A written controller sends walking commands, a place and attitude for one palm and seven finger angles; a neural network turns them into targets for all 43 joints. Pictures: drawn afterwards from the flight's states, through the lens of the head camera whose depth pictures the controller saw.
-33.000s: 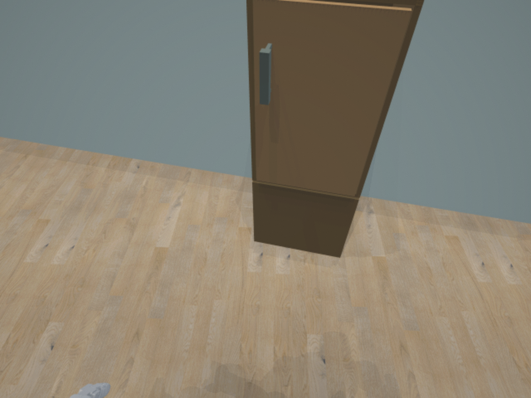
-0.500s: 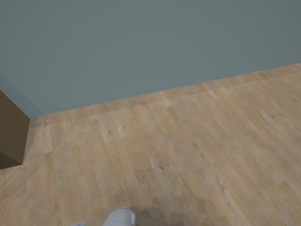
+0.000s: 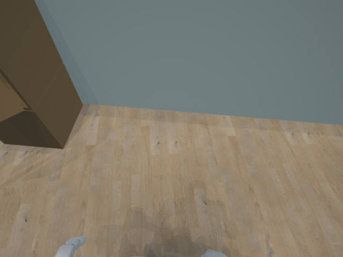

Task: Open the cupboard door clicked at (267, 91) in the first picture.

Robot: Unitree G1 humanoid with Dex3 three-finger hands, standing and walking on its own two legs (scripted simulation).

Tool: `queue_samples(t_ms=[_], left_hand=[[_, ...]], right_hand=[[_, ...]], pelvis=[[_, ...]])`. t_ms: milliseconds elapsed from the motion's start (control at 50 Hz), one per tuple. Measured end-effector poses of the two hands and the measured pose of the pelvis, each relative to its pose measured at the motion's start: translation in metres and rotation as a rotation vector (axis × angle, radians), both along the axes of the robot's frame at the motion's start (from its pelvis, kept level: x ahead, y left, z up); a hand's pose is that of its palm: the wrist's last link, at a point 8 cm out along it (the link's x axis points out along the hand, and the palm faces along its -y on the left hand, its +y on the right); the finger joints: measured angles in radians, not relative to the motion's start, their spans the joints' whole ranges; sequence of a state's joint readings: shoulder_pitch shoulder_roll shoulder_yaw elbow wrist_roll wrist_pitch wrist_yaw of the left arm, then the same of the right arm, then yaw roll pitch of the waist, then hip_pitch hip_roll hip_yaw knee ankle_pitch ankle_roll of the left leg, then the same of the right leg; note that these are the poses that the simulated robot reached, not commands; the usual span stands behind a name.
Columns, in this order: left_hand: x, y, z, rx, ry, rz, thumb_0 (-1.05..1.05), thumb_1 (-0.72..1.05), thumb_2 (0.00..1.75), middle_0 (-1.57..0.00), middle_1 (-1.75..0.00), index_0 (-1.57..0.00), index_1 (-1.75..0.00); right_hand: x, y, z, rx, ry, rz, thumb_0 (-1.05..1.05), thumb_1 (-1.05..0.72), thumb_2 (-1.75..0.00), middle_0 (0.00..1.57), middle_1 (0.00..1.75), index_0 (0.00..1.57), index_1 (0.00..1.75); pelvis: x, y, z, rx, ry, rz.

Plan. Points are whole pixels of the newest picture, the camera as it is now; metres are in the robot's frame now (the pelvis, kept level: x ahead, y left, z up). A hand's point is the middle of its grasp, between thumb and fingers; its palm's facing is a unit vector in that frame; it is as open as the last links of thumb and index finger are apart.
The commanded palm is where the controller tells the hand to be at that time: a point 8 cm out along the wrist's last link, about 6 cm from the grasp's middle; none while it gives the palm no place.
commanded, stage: turn to face it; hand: left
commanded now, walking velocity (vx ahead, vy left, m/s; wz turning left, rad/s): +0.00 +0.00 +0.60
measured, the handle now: out of the picture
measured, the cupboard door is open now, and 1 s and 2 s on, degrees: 47 47 47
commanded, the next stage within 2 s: take the last steps up to it in 1.14 s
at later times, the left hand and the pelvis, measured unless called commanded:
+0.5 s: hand out of the picture -0.01 +0.21 -0.20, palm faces +0.34 -0.92 -0.20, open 7.4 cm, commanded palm none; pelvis +0.02 +0.01 -0.02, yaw +19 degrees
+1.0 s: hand out of the picture +0.05 +0.22 -0.15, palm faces +0.52 -0.82 -0.25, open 7.4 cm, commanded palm none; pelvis +0.05 -0.02 +0.00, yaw +33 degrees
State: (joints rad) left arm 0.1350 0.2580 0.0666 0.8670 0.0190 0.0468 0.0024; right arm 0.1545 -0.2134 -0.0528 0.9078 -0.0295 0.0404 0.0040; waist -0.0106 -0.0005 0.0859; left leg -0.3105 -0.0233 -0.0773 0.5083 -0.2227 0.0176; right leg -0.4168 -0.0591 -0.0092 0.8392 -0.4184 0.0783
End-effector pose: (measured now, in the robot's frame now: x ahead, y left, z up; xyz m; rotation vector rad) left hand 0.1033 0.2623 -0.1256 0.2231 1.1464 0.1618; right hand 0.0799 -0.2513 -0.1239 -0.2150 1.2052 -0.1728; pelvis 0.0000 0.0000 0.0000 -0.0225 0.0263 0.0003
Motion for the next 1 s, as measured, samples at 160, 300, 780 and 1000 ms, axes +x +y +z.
queue_samples(t_ms=[160,300,780,1000], left_hand=[[-0.017,-0.031,0.006,0.028,-0.035,0.071,0.01,0.91,0.90,-0.20,-0.30,-0.20,-0.30],[-0.064,-0.044,-0.001,-0.026,0.045,0.189,0.01,0.91,0.90,-0.20,-0.30,-0.20,-0.30],[-0.107,0.033,-0.006,-0.037,-0.009,0.482,0.01,0.91,0.90,-0.20,-0.30,-0.20,-0.30],[-0.084,-0.002,0.003,0.009,-0.058,0.538,0.01,0.91,0.90,-0.20,-0.30,-0.20,-0.30]], right_hand=[[0.012,-0.027,-0.023,0.039,0.057,0.045,0.00,-0.91,-0.90,0.20,0.30,0.20,0.30],[0.050,-0.022,-0.009,0.023,0.069,0.146,0.00,-0.91,-0.90,0.20,0.30,0.20,0.30],[0.115,0.074,0.017,-0.037,0.012,0.457,0.00,-0.91,-0.90,0.20,0.30,0.21,0.30],[0.120,0.039,-0.014,-0.006,0.127,0.481,0.00,-0.91,-0.90,0.20,0.30,0.21,0.30]], pelvis=[[0.006,-0.028,-0.007,0.030,-0.006,0.109],[0.016,-0.028,0.001,0.050,-0.018,0.207],[0.025,0.017,0.007,-0.029,-0.007,0.472],[0.049,-0.016,-0.003,0.011,0.018,0.580]])
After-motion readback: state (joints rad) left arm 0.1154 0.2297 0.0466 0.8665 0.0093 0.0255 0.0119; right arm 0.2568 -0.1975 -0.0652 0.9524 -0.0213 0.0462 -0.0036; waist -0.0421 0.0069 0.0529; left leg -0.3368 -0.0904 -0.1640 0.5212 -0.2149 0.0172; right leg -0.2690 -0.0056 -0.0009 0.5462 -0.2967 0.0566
